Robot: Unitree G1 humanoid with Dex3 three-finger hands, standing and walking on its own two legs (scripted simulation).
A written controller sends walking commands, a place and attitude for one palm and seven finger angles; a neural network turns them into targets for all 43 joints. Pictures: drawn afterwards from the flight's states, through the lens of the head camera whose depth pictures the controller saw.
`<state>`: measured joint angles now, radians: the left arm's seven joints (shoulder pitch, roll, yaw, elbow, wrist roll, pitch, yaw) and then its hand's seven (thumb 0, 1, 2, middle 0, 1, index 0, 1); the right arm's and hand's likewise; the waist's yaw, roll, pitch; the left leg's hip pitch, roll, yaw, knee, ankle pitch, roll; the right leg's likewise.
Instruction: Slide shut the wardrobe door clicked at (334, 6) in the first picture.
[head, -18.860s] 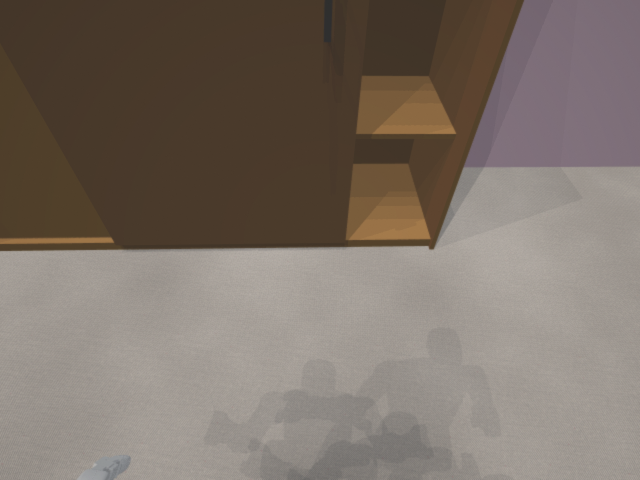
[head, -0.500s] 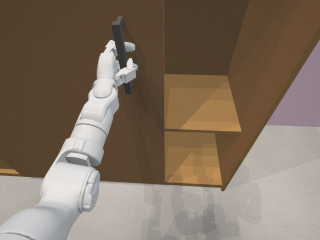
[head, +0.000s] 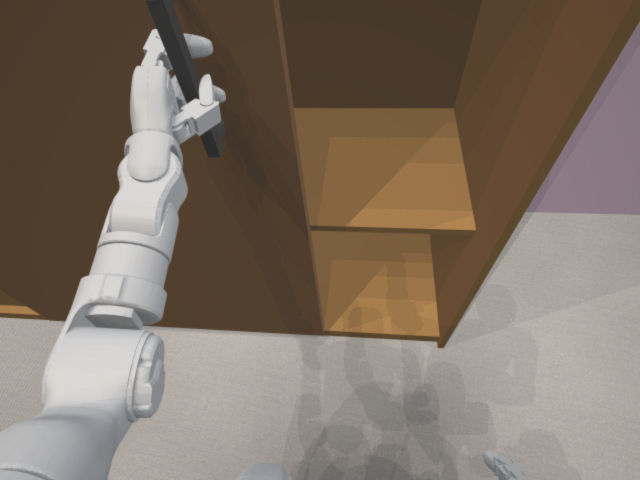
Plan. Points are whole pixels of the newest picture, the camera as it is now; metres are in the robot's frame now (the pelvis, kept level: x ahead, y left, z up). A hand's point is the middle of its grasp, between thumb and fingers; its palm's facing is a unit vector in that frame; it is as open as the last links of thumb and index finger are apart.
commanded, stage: step sideways, sliding the door along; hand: left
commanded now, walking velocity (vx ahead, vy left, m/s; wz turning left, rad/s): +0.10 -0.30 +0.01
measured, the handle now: (196, 79) +0.52 +0.18 +0.20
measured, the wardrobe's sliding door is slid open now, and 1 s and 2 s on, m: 0.36 0.28 0.16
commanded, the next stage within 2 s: none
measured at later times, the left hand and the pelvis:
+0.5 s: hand (232, 99) +0.48 +0.13 +0.20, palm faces +0.40 -0.92 -0.03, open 6.3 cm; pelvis +0.08 -0.12 +0.00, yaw +10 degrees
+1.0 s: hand (294, 104) +0.48 +0.05 +0.20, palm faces +0.33 -0.95 -0.01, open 6.7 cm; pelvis +0.17 -0.13 +0.01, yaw +6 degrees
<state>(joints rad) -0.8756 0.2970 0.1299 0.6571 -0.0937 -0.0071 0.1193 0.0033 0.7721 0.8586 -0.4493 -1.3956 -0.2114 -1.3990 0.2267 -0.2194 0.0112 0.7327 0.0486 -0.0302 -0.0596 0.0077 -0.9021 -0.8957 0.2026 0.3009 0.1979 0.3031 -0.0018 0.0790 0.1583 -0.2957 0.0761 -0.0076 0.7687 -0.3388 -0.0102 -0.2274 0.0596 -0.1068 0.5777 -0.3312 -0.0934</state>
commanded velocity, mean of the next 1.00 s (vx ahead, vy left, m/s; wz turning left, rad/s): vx -0.16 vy -0.14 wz -0.21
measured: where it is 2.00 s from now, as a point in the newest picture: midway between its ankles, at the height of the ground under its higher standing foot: outside the picture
